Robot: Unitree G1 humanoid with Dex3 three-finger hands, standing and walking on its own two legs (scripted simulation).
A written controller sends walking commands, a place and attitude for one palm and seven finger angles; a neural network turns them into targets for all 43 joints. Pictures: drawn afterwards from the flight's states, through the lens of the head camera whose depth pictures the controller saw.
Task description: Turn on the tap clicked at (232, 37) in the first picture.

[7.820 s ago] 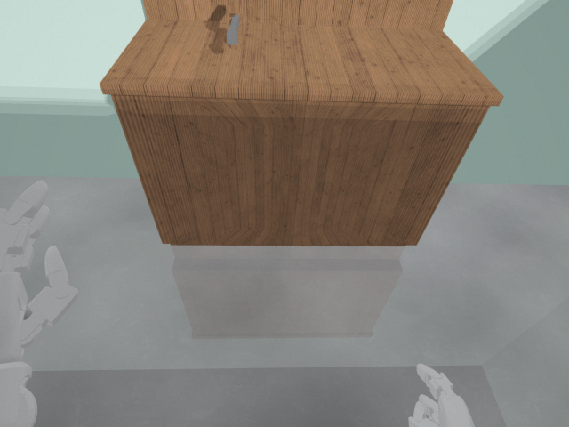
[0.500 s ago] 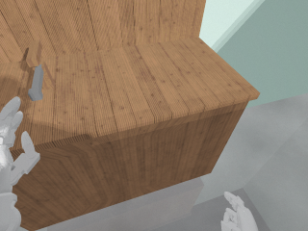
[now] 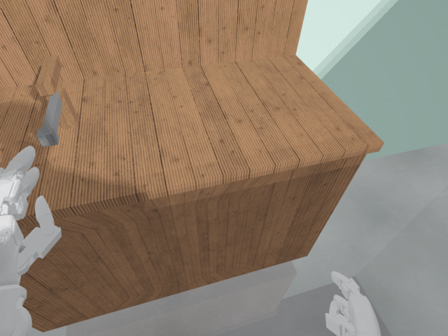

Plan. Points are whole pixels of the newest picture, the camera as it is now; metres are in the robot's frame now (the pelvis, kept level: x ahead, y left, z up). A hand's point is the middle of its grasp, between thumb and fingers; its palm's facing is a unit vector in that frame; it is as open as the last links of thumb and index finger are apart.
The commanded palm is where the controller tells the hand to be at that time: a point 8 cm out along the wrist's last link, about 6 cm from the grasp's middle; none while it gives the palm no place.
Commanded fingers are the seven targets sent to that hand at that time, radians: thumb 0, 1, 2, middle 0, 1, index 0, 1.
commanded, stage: look again from close up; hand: left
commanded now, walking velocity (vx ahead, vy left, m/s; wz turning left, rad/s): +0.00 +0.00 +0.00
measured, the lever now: (48, 136) +0.44 +0.40 +0.11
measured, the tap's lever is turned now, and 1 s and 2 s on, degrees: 0 0 0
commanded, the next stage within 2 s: shuffle to correct the standing spot in 0.38 s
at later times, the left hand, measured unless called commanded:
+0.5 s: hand (38, 232) +0.21 +0.27 +0.15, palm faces +0.42 -0.85 -0.32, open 7.4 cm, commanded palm +0.15 +0.30 +0.17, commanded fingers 0.00 0.90 0.90 -0.20 -0.30 -0.20 -0.30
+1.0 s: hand (46, 192) +0.27 +0.29 +0.15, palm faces +0.43 -0.84 -0.33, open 7.4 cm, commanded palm +0.21 +0.32 +0.17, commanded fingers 0.00 0.90 0.90 -0.20 -0.30 -0.20 -0.30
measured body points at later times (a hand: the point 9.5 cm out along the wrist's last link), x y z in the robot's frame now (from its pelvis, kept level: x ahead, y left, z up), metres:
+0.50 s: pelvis -0.01 +0.02 +0.00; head +0.00 +0.04 +0.45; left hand +0.18 +0.31 +0.17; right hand +0.17 -0.21 -0.07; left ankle +0.03 +0.08 -0.74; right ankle +0.00 -0.11 -0.74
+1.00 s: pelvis +0.05 +0.05 -0.02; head +0.06 +0.06 +0.43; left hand +0.24 +0.33 +0.17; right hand +0.21 -0.19 -0.10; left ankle +0.03 +0.08 -0.74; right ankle +0.00 -0.09 -0.71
